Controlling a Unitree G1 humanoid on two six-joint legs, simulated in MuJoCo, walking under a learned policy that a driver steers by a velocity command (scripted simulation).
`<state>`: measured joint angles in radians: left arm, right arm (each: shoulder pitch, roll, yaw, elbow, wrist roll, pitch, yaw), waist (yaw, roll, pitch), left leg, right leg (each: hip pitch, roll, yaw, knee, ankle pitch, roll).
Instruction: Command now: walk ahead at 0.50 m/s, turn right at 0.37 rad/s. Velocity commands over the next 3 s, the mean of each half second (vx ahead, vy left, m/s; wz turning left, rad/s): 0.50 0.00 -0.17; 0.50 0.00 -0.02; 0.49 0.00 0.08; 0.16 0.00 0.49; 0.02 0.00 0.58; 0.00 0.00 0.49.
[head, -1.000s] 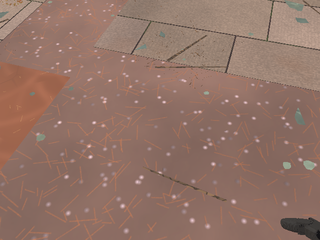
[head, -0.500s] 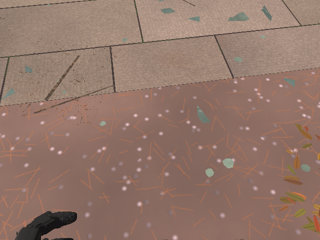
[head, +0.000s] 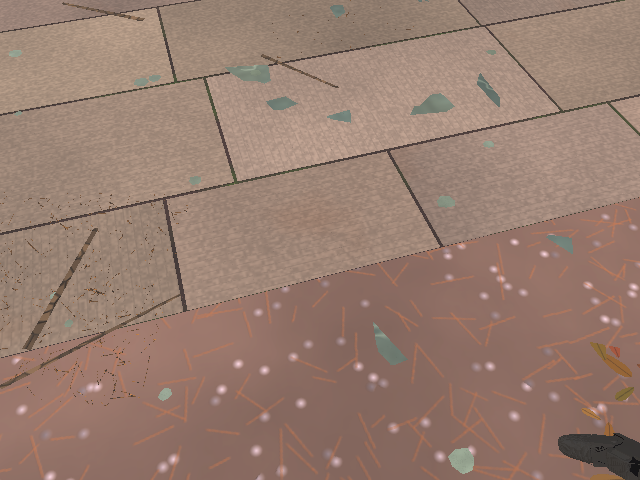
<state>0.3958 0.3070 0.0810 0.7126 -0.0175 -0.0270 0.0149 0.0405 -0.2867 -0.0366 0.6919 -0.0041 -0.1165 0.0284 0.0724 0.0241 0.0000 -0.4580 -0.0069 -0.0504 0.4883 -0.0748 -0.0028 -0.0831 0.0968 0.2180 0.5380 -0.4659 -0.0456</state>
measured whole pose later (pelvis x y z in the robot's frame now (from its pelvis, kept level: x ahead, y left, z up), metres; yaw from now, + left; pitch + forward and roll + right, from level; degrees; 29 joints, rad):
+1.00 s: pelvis +0.54 -0.03 +0.00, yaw -3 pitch +2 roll -2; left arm 0.41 0.30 0.06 0.88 -0.02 -0.05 0.00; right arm 0.02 -0.27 -0.02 0.72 0.01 -0.08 0.05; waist 0.08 0.03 0.01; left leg -0.51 0.04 0.00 0.49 -0.02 0.05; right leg 0.07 0.03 -0.02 0.29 -0.39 -0.01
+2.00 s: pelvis +0.94 -0.04 +0.01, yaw +17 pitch +1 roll -2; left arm 0.09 0.31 0.08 0.86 -0.01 0.00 0.01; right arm 0.16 -0.31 -0.09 0.67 0.01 0.07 0.01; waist 0.00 -0.01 0.06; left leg -0.36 0.04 0.04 0.58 -0.21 0.04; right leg -0.25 -0.12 -0.25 0.59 -0.34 0.04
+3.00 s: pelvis +0.94 -0.02 +0.02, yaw +49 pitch +1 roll -1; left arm 0.13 0.35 0.08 0.84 0.00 0.03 0.02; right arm 0.16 -0.28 -0.05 0.64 -0.01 0.02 0.00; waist 0.02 -0.05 0.07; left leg -0.26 -0.02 -0.01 0.47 -0.23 0.04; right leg -0.45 -0.06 -0.01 1.05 -0.46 0.07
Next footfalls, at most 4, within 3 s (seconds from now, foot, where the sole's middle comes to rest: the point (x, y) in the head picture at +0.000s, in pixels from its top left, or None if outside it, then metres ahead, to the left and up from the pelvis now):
0.50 right None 0.41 -0.14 -0.76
1.02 left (330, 373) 0.72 0.08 -0.76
1.52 right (439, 281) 1.00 -0.18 -0.76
1.98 left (336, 280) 0.98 0.08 -0.76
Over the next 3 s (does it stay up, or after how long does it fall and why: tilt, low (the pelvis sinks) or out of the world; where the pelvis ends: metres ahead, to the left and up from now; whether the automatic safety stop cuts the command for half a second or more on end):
stays up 0.94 -0.02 0.02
